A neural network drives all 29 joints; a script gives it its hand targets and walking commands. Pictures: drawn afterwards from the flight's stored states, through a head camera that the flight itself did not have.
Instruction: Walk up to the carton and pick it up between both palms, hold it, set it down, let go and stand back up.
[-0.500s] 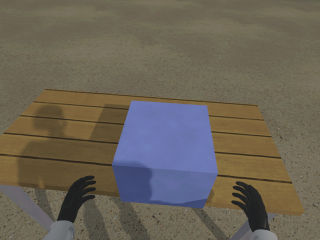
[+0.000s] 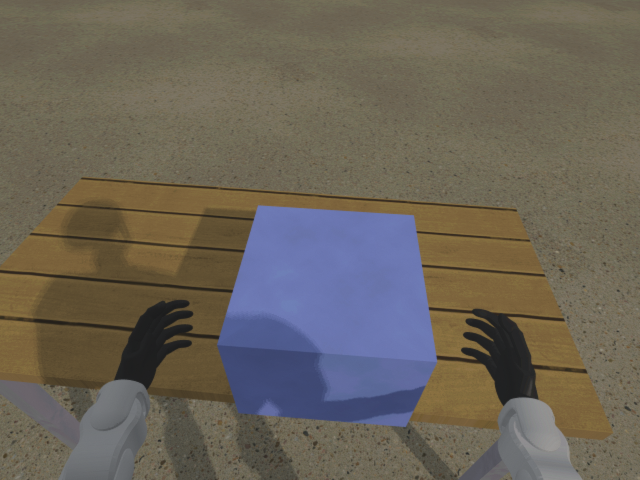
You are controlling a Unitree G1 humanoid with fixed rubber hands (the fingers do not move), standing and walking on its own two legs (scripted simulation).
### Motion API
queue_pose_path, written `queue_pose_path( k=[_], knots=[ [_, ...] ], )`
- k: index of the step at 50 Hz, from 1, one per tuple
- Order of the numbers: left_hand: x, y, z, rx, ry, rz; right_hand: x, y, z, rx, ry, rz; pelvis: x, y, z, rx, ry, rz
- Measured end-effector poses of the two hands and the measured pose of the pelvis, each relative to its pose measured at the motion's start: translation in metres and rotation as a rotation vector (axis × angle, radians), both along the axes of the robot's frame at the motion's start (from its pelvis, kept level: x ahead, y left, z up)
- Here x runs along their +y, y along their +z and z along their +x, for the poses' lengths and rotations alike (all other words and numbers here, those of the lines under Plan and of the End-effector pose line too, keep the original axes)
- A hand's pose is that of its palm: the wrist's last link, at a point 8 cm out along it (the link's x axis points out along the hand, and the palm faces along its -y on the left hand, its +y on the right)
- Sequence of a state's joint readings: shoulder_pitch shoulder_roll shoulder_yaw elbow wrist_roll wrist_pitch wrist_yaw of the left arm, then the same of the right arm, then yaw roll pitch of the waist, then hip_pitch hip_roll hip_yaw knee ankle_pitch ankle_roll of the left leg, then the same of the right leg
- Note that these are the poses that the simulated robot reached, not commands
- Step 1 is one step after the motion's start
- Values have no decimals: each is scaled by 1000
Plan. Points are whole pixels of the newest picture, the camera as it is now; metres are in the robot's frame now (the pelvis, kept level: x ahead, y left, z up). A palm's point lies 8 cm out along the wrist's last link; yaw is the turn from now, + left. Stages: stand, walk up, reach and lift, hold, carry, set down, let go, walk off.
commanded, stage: reach and lift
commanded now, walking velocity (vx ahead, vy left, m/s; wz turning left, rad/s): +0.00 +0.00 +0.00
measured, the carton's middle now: (328, 311) +0.41 +0.02 -0.04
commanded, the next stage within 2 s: none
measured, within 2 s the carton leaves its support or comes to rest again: neither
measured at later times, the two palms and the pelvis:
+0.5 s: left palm (153, 284) +0.34 +0.24 +0.09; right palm (512, 305) +0.34 -0.21 +0.09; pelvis -0.01 +0.00 +0.00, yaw +0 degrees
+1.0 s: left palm (163, 249) +0.39 +0.24 +0.11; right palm (502, 257) +0.40 -0.20 +0.12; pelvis -0.01 +0.00 +0.00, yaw +1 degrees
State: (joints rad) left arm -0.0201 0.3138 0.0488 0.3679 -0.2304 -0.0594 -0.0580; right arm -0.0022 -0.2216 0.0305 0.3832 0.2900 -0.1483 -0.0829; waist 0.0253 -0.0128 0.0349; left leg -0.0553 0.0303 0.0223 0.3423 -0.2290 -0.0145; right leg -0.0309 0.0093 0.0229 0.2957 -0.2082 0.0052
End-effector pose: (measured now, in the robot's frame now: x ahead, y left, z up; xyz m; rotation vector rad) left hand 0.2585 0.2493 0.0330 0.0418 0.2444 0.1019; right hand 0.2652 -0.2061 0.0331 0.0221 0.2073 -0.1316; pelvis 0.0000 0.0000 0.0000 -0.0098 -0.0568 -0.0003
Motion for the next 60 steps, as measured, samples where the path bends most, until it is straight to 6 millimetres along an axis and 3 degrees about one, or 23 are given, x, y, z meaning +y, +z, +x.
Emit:
queue_pose_path(
  k=[31,44,50,60],
  knots=[
    [-7,77,100,-20,-13,-3,-4,72,94,-18,11,-22,0,0,-14,66,1,-1],
    [-10,92,128,-12,-10,2,-4,96,127,3,21,-38,-2,-1,-14,111,6,-6],
    [-6,77,128,-1,-6,13,5,85,130,14,27,-58,-3,-1,-14,127,11,-7],
    [-6,16,107,34,19,23,16,23,113,73,28,-56,0,-9,-22,231,26,-18]
  ],
)
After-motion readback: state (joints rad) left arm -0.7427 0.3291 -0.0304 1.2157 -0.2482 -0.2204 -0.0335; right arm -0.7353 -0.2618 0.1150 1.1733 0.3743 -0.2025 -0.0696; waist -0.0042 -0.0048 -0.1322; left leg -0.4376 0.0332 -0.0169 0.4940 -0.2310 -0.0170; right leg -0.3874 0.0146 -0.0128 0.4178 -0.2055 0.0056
